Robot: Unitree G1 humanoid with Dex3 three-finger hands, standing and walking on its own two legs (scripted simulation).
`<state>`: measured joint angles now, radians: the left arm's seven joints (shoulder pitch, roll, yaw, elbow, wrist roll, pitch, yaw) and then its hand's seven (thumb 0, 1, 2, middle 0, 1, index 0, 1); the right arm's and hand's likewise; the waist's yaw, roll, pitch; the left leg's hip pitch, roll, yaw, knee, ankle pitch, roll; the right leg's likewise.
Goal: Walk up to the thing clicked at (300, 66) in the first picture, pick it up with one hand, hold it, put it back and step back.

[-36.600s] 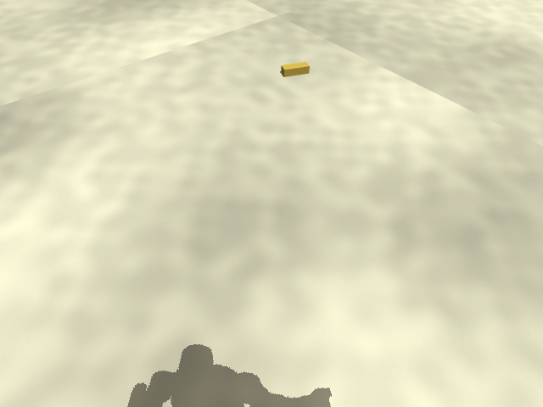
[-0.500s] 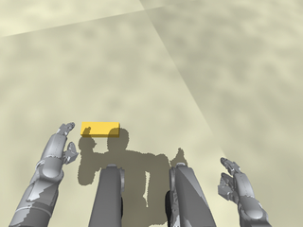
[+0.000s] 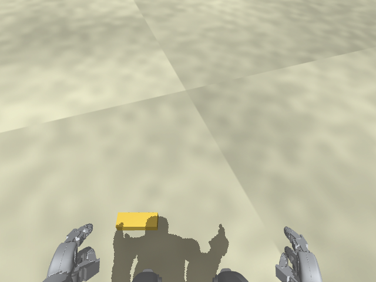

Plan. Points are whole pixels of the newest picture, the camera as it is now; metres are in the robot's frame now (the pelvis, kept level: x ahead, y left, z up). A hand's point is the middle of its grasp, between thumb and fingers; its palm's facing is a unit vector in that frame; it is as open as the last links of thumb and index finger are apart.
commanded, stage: home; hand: left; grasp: from above
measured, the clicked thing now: (137, 221) +0.47 +0.21 -0.67
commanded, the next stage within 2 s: none
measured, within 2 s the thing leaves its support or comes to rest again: neither
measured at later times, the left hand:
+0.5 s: hand (93, 270) +0.17 +0.18 -0.04, palm faces +0.07 -0.98 -0.20, open 7.4 cm
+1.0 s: hand (93, 270) +0.17 +0.18 -0.04, palm faces +0.06 -0.98 -0.20, open 7.4 cm
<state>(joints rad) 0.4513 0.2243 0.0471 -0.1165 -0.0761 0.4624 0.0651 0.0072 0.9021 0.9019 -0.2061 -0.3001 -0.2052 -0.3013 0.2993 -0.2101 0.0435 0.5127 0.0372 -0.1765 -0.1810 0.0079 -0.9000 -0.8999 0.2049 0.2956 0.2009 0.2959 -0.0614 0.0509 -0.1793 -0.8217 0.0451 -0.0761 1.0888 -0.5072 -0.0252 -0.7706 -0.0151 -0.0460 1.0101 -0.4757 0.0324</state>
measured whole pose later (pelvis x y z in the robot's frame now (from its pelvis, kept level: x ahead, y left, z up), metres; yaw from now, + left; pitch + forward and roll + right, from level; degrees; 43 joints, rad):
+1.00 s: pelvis +0.01 +0.00 +0.01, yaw +0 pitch +10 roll -3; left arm 0.50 0.22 0.04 -0.14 -0.05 0.46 0.02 0.01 0.90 0.90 -0.20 -0.30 -0.20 -0.30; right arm 0.28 -0.21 0.03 0.54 0.01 -0.24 -0.18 0.01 -0.90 -0.90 0.21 0.30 0.20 0.30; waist -0.04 0.05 -0.16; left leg -0.71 0.04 -0.07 1.03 -0.50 -0.02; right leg -0.66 -0.02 -0.04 0.95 -0.47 0.04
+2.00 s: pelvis +0.01 +0.00 +0.01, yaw +0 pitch +10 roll -3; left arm 0.51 0.23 0.03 -0.15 -0.06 0.47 0.02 0.01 0.90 0.90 -0.20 -0.30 -0.20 -0.30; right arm 0.28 -0.21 0.02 0.53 0.01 -0.23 -0.18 0.01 -0.90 -0.90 0.21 0.30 0.20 0.30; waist -0.04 0.05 -0.16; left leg -0.71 0.04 -0.07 1.04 -0.51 -0.02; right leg -0.66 -0.02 -0.04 0.96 -0.48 0.04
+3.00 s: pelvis +0.00 +0.00 +0.08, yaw +2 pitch -4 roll +0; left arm 0.17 0.29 0.04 1.12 0.03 0.01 0.03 0.00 0.90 0.90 -0.21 -0.30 -0.21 -0.30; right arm 0.16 -0.28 -0.04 1.09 -0.02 0.00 -0.02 0.00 -0.90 -0.90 0.21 0.30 0.20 0.30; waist 0.02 0.01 0.06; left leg -0.14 0.01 -0.05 0.44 -0.22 -0.02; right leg -0.11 -0.06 -0.05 0.41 -0.22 0.04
